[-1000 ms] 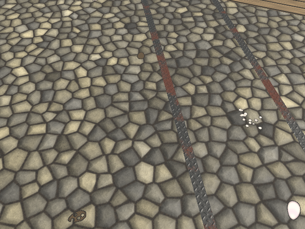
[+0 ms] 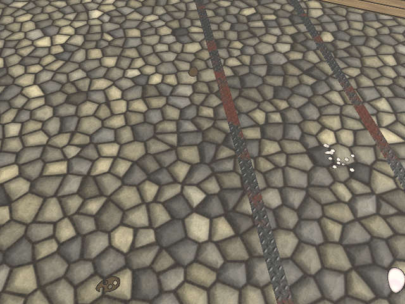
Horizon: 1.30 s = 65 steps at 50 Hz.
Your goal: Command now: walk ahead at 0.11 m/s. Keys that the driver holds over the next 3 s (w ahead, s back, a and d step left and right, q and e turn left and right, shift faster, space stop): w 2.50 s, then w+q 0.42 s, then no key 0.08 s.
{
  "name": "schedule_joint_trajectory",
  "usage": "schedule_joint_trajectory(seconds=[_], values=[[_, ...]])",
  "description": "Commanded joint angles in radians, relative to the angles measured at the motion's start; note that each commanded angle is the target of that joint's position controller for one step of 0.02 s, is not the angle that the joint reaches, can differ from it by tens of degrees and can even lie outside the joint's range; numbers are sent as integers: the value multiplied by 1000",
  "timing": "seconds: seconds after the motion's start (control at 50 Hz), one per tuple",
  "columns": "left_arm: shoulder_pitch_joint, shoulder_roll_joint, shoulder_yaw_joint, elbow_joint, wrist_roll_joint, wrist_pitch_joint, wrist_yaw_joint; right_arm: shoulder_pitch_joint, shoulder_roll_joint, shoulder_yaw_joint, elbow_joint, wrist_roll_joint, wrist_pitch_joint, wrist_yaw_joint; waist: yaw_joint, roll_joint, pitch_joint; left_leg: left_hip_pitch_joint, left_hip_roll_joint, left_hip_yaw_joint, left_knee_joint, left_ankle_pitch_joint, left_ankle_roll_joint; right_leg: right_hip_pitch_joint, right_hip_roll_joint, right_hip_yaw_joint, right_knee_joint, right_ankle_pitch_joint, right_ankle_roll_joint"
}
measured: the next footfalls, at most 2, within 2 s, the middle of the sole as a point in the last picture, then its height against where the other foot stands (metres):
left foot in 0.66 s outside the picture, level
right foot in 1.22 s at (248, 237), level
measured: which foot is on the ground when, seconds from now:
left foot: down 0.00-0.22, up 0.24-0.64, down 0.66-1.00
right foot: down 0.00-0.66, up 0.68-1.00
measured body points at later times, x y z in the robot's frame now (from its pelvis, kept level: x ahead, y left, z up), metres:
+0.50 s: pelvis +0.14 -0.03 +0.01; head +0.16 -0.04 +0.45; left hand +0.03 +0.20 -0.13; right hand +0.31 -0.28 -0.12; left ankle +0.28 +0.12 -0.68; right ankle +0.01 -0.12 -0.74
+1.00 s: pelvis +0.43 +0.02 +0.01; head +0.44 +0.02 +0.46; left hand +0.59 +0.28 -0.10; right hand +0.41 -0.24 -0.13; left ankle +0.39 +0.10 -0.74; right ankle +0.58 -0.16 -0.67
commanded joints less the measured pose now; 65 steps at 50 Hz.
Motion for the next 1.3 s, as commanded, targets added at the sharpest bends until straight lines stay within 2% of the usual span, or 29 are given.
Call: schedule_joint_trajectory(seconds=[0.02, 0.14, 0.2, 0.22, 0.24, 0.26, 0.28, 0.3, 0.38, 0.48, 0.58, 0.62, 0.66, 0.68, 0.7, 0.72, 0.74, 0.76, 0.78, 0.84, 0.92, 1.1, 1.16, 1.2, 1.22, 1.24, 1.26, 1.28, 1.3], values=[[75, 94, 18, -11, -8, -4, 6, 65, -120, -25, -13, 10, -1, -7, -2, 23, 38, -16, 21, -41, -112, -363, 52, -107, 22, -33, -54, -269, -50], [7, 57, 15, -73, -22, -77, -22, 145, -199, -59, -26, 22, -48, 5, -21, 154, 92, -25, 326, -491, -340, -573, 238, -241, -21, -80, 242, -138, -81], [145, 38, 21, -26, -27, -89, -28, -26, -192, -56, -96, 39, -43, 14, 91, 143, 104, -236, 216, -280, -284, -445, 154, 70, -14, -109, -22, -115, -120], [219, 64, 33, 7, -20, -88, -26, -55, -168, -51, -113, 41, -44, 15, 112, 85, 98, -308, 140, -183, -163, -338, 113, 189, -21, -67, -79, -53, -111], [346, 129, 54, 35, -17, -87, -23, -79, -103, -34, -132, 33, -54, 21, 145, -108, 38, -410, 46, -37, 146, -215, 58, 322, -179, 172, -193, -134, -145], [435, 258, 82, 40, -16, -94, -37, -83, -69, -27, -175, 37, -77, 21, 154, -339, 32, -592, -32, 51, 387, -264, 39, 385, -385, 559, -342, -267, -271], [377, 194, 62, 23, 1, -108, -41, -103, -117, -37, -177, 45, -92, 22, 118, -209, 85, -672, 26, -31, 576, -280, 53, 335, -426, 629, -347, -283, -303], [309, 140, 47, -4, 0, -119, -44, -77, -121, -37, -169, 50, -101, 33, 78, -123, 109, -721, 66, -62, 650, -179, 70, 335, -393, 534, -337, -235, -274], [246, 85, 21, -42, 0, -98, -51, -101, -121, -48, -164, 22, -109, 53, 45, -84, 69, -654, 131, 0, 568, 50, 53, 297, -258, 189, -351, 215, -176], [276, 146, 26, -63, 6, -81, -22, -326, -54, -15, -258, 21, -96, 65, 87, -84, 107, -475, 75, 88, 213, 241, 2, 120, -191, 34, -403, 324, -174], [294, 179, 43, -53, -17, -84, -17, -395, -112, -20, -315, 32, -97, 83, 55, -110, 122, -373, 52, 69, 37, 268, 47, 217, -260, 12, -387, 424, -163], [265, 201, 54, -63, -10, -75, -17, -312, -158, -42, -306, 28, -101, 83, -8, -138, 32, -239, 10, 88, 34, 219, 80, 292, -272, -12, -251, 773, -136], [229, 199, 53, -83, 6, -59, -20, -10, -232, -85, -222, 35, -93, 70, -156, -147, -161, 165, -4, 85, 45, 209, 134, 188, -214, -59, 112, 947, -91], [242, 151, 35, -113, 27, -62, -24, 165, -314, -103, -188, 20, -83, 57, -188, 12, -313, 481, 221, -191, 60, 143, 195, -61, -138, -89, 450, 550, -67], [388, -15, -4, -101, 5, -87, -41, 198, -329, -99, -167, 1, -83, 71, -90, 306, -480, 723, 434, -713, -137, -123, 357, -376, 49, 2, 776, -252, -23], [290, 100, 22, -105, -26, -114, -45, 136, -233, -76, -171, 8, -86, 73, -112, 201, -354, 618, 384, -735, -233, -193, 302, -479, -5, 83, 888, -253, -50], [169, 158, 39, -144, -49, -127, -45, 37, -191, -64, -188, 13, -91, 71, -90, 135, -185, 447, 357, -557, -245, -114, 257, -531, -54, 42, 891, -163, -66], [114, 162, 41, -156, -43, -131, -36, -48, -174, -57, -206, 8, -98, 74, -52, 17, -118, 274, 326, -429, -270, 36, 238, -474, -109, 22, 845, -63, -68], [94, 159, 52, -158, -29, -125, -27, -87, -152, -52, -210, -3, -103, 79, -18, -3, -78, 150, 287, -329, -293, 136, 226, -420, -140, 10, 796, -14, -66], [137, 103, 55, -159, -23, -88, -22, -72, -123, -43, -178, -7, -109, 81, 40, 60, -45, 16, 231, -197, -371, 164, 231, -341, -181, 4, 697, 17, -61], [-34, 125, 65, -228, -4, -79, -19, 5, -180, -54, -150, -6, -106, 53, 18, 38, 23, 20, 232, -143, -420, 197, 242, -495, -203, -14, 499, 180, -20], [-346, 105, 41, -334, -18, -102, -66, 185, -208, -59, -97, 16, -74, 31, -80, 37, 58, 224, 240, -53, -357, 260, 187, -484, -119, -77, 58, 367, -26], [-339, 137, 48, -355, -21, -111, -83, 184, -225, -69, -92, 17, -56, 26, -47, 62, 37, 322, 285, -66, -274, 389, 164, -438, -95, -82, 9, 251, -64], [-162, 195, 78, -310, -19, -114, -82, 140, -231, -69, -107, 14, -46, 25, 60, 84, -76, 311, 242, -21, -64, 701, 130, -174, -33, -132, -19, 220, -107], [29, 255, 104, -258, -13, -114, -73, 134, -201, -56, -124, 4, -45, 25, 135, 64, -208, 178, 189, 20, 168, 658, 98, 116, -82, -81, 19, 251, -153], [180, 358, 130, -228, 9, -107, -68, 242, -97, -24, -142, 0, -62, 34, 121, -136, -383, -238, 47, 79, 579, 297, 24, 556, -349, 338, 8, 136, -303], [206, 306, 114, -218, -2, -101, -69, 248, -85, -16, -126, 9, -88, 40, 125, -240, -471, -415, -38, -48, 772, -302, 16, 646, -440, 665, -161, 39, -355], [132, 245, 91, -226, -9, -101, -68, 156, -189, -45, -153, 37, -106, 45, 119, -188, -330, -515, 29, -100, 851, -278, 39, 540, -403, 555, -185, -7, -298], [39, 211, 80, -250, -7, -100, -65, 75, -204, -48, -179, 48, -114, 43, 94, -129, -210, -525, 84, -66, 829, -190, 50, 380, -367, 404, -206, 54, -264]])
